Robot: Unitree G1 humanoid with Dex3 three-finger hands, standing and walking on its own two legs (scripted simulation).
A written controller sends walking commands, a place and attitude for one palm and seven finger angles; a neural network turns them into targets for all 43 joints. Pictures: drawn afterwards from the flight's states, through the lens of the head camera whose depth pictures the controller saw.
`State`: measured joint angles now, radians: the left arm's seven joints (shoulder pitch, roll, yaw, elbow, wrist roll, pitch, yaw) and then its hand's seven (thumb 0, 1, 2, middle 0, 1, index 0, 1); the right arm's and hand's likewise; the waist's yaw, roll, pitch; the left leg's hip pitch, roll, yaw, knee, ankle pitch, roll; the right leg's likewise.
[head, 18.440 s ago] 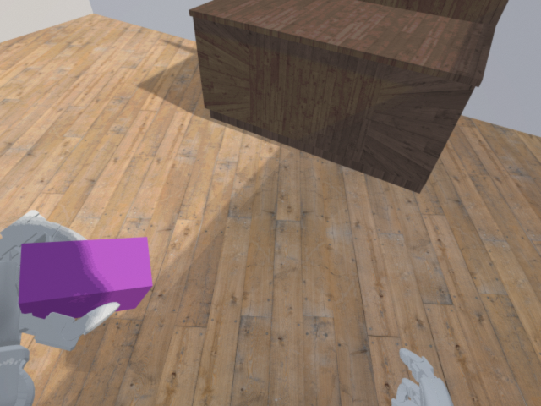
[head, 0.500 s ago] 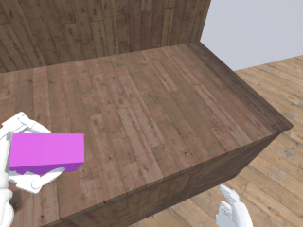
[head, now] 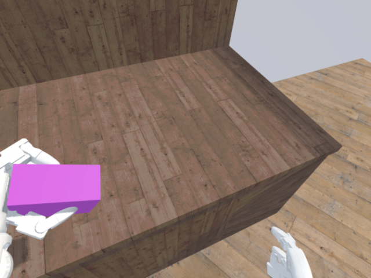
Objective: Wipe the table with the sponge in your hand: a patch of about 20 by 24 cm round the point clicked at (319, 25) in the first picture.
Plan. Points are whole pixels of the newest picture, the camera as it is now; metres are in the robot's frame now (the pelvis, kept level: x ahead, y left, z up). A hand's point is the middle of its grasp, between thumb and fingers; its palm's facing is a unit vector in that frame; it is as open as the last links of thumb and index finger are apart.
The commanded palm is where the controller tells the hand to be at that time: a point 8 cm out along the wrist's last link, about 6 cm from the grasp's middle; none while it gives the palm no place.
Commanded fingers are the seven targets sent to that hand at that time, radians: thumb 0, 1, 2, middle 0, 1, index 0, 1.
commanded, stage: shuffle to correct the standing spot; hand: left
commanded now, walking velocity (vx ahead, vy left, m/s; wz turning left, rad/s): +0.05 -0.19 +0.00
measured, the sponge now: (69, 191) +0.23 +0.22 +0.13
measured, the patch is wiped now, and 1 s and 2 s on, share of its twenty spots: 0.00 0.00 0.00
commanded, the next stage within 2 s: come to a stop and stand still in 0.08 s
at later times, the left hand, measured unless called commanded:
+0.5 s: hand (54, 189) +0.22 +0.22 +0.16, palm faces +0.35 -0.82 -0.45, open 9.9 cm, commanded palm +0.16 +0.26 +0.17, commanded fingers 0.00 0.10 1.30 -1.20 -1.60 -1.20 -1.60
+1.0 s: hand out of the picture +0.21 +0.34 +0.16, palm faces +0.45 -0.82 -0.34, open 9.9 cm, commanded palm +0.15 +0.35 +0.17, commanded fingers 0.00 0.10 1.30 -1.20 -1.60 -1.20 -1.60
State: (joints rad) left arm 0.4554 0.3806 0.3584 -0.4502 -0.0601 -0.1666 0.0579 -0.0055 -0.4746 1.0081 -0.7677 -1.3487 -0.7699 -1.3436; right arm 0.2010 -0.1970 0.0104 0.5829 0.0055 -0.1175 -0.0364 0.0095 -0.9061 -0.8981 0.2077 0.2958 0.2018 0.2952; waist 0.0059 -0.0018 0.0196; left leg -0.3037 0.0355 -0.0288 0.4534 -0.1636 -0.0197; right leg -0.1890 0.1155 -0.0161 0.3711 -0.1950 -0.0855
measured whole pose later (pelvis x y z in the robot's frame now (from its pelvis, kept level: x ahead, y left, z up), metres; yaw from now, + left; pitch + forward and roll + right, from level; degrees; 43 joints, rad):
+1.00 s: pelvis -0.01 +0.07 +0.00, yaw +1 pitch -1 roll -1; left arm 0.32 0.40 0.40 -0.41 -0.03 -0.23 0.11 -0.01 -0.48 1.01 -0.77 -1.35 -0.77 -1.34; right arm 0.22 -0.17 0.04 0.60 0.00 -0.18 -0.04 0.01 -0.91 -0.90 0.21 0.30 0.20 0.29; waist 0.05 -0.07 0.07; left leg -0.27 -0.07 0.02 0.42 -0.14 0.09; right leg -0.19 0.02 0.01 0.42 -0.22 0.00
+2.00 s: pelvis -0.03 +0.05 +0.00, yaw +0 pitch -1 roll -3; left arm 0.45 0.36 0.34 -0.44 -0.03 -0.21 0.09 -0.01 -0.48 1.01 -0.77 -1.35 -0.77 -1.34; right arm 0.23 -0.22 0.02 0.59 0.01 -0.13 -0.04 0.01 -0.91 -0.90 0.21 0.30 0.20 0.30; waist 0.01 0.04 0.01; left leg -0.34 -0.02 0.00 0.50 -0.14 0.05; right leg -0.17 0.08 -0.06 0.38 -0.21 -0.04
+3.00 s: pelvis -0.02 +0.06 +0.00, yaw -2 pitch +0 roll -2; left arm 0.49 0.40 0.32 -0.42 -0.04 -0.22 0.02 -0.01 -0.48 1.02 -0.77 -1.35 -0.77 -1.35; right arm 0.25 -0.21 0.02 0.55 0.03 -0.09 -0.04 0.01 -0.91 -0.90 0.20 0.30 0.20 0.29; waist -0.02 -0.01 0.05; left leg -0.32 -0.03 0.05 0.48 -0.16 0.08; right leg -0.18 0.06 -0.01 0.43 -0.25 -0.02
